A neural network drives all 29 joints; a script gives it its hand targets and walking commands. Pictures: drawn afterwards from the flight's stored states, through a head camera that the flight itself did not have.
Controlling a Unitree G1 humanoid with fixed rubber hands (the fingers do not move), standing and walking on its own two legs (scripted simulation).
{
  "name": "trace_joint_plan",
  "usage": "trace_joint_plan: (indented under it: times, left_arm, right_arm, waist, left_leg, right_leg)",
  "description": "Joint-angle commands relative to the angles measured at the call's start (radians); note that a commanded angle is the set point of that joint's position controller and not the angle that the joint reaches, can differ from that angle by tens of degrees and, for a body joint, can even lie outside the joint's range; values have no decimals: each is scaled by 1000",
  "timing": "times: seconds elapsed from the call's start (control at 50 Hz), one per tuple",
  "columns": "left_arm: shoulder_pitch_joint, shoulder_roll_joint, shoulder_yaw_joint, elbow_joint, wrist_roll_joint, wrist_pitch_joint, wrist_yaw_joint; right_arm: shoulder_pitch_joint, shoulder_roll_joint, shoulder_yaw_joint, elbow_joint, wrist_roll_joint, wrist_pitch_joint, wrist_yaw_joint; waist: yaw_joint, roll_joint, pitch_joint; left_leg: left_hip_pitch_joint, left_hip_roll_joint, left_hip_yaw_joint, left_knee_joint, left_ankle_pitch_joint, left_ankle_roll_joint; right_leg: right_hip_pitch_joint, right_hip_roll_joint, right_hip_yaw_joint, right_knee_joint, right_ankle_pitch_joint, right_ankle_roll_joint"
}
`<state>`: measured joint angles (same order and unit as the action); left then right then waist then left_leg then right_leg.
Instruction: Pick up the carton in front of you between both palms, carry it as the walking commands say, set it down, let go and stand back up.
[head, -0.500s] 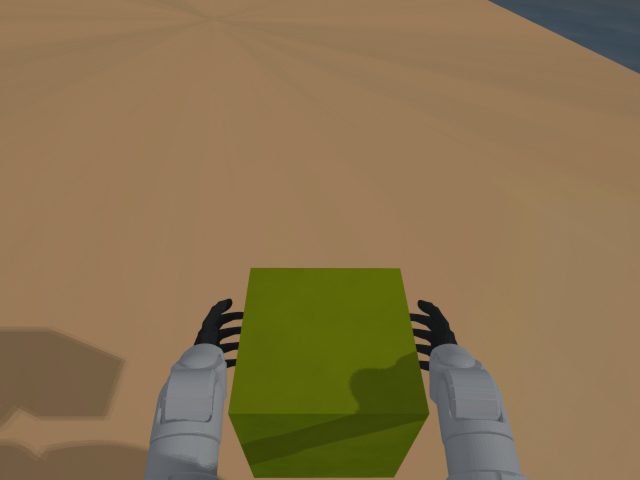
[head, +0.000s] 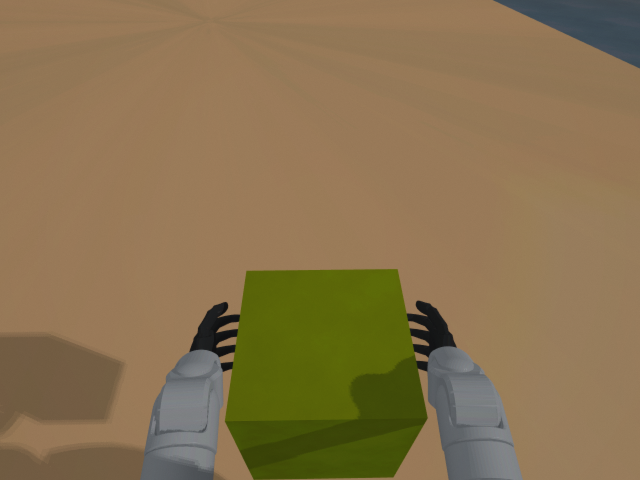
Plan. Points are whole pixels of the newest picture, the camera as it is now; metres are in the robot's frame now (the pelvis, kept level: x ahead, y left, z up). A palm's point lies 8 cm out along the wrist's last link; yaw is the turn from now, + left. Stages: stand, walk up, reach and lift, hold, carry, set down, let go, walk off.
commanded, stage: carry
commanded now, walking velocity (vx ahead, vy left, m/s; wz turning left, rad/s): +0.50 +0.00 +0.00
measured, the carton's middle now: (322, 378) +0.29 +0.00 -0.05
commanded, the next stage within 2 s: none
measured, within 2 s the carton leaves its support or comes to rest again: neither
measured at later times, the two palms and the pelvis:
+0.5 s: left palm (234, 244) +0.48 +0.14 +0.05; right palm (418, 242) +0.48 -0.15 +0.05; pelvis +0.19 +0.00 +0.01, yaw +0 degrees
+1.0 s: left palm (243, 176) +0.68 +0.16 +0.05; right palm (392, 179) +0.67 -0.14 +0.04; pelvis +0.38 +0.01 +0.00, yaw -1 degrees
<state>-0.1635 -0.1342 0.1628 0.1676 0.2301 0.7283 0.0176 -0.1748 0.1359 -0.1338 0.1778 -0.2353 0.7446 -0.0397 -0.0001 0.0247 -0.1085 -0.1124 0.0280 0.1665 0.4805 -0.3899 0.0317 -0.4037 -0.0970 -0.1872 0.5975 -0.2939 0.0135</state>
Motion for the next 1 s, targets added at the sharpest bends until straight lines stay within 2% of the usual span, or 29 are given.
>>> trace_joint_plan:
  times: [0.0,0.04,0.06,0.1,0.12,0.14,0.16,0.2,0.22,0.26,0.3,0.44,0.48,0.5,0.52,0.54,0.56,0.58,0.6,0.64,0.68,0.72,0.78,0.82,0.84,0.86,0.88,0.92,0.98]
  left_arm:
    - [-563,-908,-564,-75,-251,-51,-228]
    - [-531,-902,-556,-67,-256,-49,-226]
    - [-505,-900,-550,-58,-254,-48,-226]
    - [-453,-901,-536,-33,-248,-43,-226]
    - [-407,-895,-524,-23,-234,-39,-224]
    - [-369,-878,-501,-7,-209,-38,-222]
    - [-370,-873,-497,-9,-207,-37,-219]
    - [-409,-888,-529,-51,-227,-47,-218]
    - [-438,-896,-552,-83,-243,-56,-218]
    - [-490,-906,-604,-140,-277,-72,-219]
    - [-509,-903,-652,-197,-309,-73,-216]
    - [-349,-789,-570,-153,-241,-22,-184]
    - [-341,-779,-545,-129,-221,-19,-181]
    - [-347,-783,-540,-120,-215,-20,-180]
    - [-350,-789,-535,-109,-208,-21,-180]
    - [-363,-790,-532,-106,-205,-19,-183]
    - [-366,-808,-542,-93,-206,-19,-187]
    - [-365,-830,-558,-83,-217,-28,-194]
    - [-385,-863,-576,-85,-227,-44,-201]
    - [-407,-903,-595,-82,-239,-80,-212]
    - [-409,-937,-618,-86,-244,-118,-215]
    - [-394,-958,-636,-91,-244,-146,-210]
    - [-396,-948,-662,-127,-253,-155,-201]
    - [-406,-928,-674,-166,-264,-137,-198]
    - [-408,-914,-676,-184,-269,-120,-198]
    - [-406,-889,-666,-189,-269,-99,-199]
    - [-406,-878,-642,-180,-256,-80,-200]
    - [-365,-850,-596,-129,-241,-57,-203]
    - [-320,-829,-513,-43,-205,-37,-204]
  right_arm:
    - [-534,913,543,-119,258,-64,233]
    - [-519,906,555,-121,261,-61,228]
    - [-504,901,560,-122,260,-59,225]
    - [-468,896,558,-107,252,-52,221]
    - [-462,890,557,-109,251,-47,222]
    - [-464,886,558,-115,249,-42,228]
    - [-466,874,557,-109,253,-44,233]
    - [-459,881,559,-112,266,-59,237]
    - [-457,895,564,-121,266,-68,237]
    - [-465,916,589,-159,274,-83,231]
    - [-481,918,631,-219,293,-85,220]
    - [-393,795,583,-209,257,-38,196]
    - [-384,780,548,-171,242,-37,199]
    - [-371,780,529,-145,234,-38,202]
    - [-371,784,512,-123,228,-40,207]
    - [-356,787,495,-94,222,-39,212]
    - [-346,795,473,-79,213,-47,219]
    - [-338,828,477,-69,223,-57,227]
    - [-347,855,478,-66,228,-74,234]
    - [-367,900,498,-65,244,-112,244]
    - [-405,926,536,-81,261,-153,253]
    - [-427,932,563,-101,275,-183,258]
    - [-426,932,599,-136,293,-191,256]
    - [-430,913,615,-173,300,-171,247]
    - [-429,901,622,-194,300,-154,241]
    - [-414,883,617,-201,290,-134,234]
    - [-403,877,611,-194,280,-108,230]
    - [-419,849,594,-191,267,-72,225]
    - [-407,821,546,-118,242,-48,222]
  waist:
    - [-23,105,10]
    - [-24,81,-55]
    - [-20,74,-96]
    - [3,31,-206]
    - [28,-74,-277]
    - [44,-291,-290]
    - [42,-282,-234]
    - [28,-93,-235]
    - [22,-58,-223]
    - [22,-91,-203]
    - [18,-129,-192]
    - [26,-190,-132]
    - [20,-179,-118]
    - [10,-139,-132]
    - [-2,-98,-172]
    - [-20,38,-226]
    - [-25,270,-288]
    - [-19,271,-285]
    - [-17,200,-285]
    - [-15,66,-292]
    - [-12,83,-296]
    - [-7,99,-316]
    - [-12,128,-325]
    - [-6,104,-308]
    - [-5,85,-306]
    - [-8,25,-317]
    - [-14,-46,-322]
    - [-8,-117,-272]
    - [-4,-107,-265]
  left_leg:
    - [66,308,-336,-372,-107,135]
    - [207,273,-254,-266,231,128]
    - [227,250,-204,-210,316,112]
    - [57,171,-55,-4,422,38]
    - [-158,121,11,197,372,-17]
    - [-412,33,16,399,99,-54]
    - [-562,10,-62,519,-147,-43]
    - [-599,80,-140,591,-143,-14]
    - [-583,98,-140,530,-86,-14]
    - [-530,86,-97,412,38,-28]
    - [-507,83,-72,319,114,-44]
    - [-389,50,27,47,281,-42]
    - [-297,30,62,-21,304,-37]
    - [-183,0,104,-74,311,-35]
    - [-3,12,91,-77,323,-22]
    - [141,180,-122,-120,447,0]
    - [337,378,-438,-157,564,133]
    - [346,412,-486,-177,718,194]
    - [302,399,-406,-168,850,194]
    - [230,352,-258,-168,840,125]
    - [168,298,-146,-188,803,80]
    - [145,275,-87,-177,798,84]
    - [130,251,-39,-142,739,82]
    - [69,207,-3,-86,570,42]
    - [9,192,-4,-58,471,15]
    - [-60,181,1,-23,348,-11]
    - [-64,127,-22,-40,275,-39]
    - [-24,138,-39,-30,324,-49]
    - [-20,140,-34,13,503,-54]
  right_leg:
    - [-182,-11,21,66,-65,5]
    - [-171,21,-4,1,-69,-6]
    - [-107,43,-27,-68,-43,-13]
    - [298,68,-51,-227,90,-40]
    - [544,-70,169,-280,25,-102]
    - [672,-271,518,-346,100,-208]
    - [687,-335,622,-375,247,-267]
    - [625,-332,511,-368,254,-245]
    - [580,-305,444,-398,167,-203]
    - [519,-241,313,-451,99,-151]
    - [489,-215,240,-479,67,-145]
    - [447,-164,88,-427,208,-118]
    - [426,-145,41,-322,290,-88]
    - [385,-113,-6,-208,345,-64]
    - [283,-89,-40,-67,417,-30]
    - [157,-38,-57,162,200,26]
    - [-88,64,-19,375,-80,55]
    - [-182,66,78,507,-257,37]
    - [-189,44,135,558,-274,16]
    - [-143,-16,174,407,-211,-2]
    - [-29,9,130,202,-142,2]
    - [53,34,101,83,-92,5]
    - [116,42,50,-66,66,3]
    - [220,30,25,-234,287,1]
    - [297,-14,50,-254,345,-4]
    - [378,-97,114,-230,495,-12]
    - [366,-151,157,-162,628,-48]
    - [302,-136,148,-157,623,-50]
    - [315,-109,124,-115,758,-42]
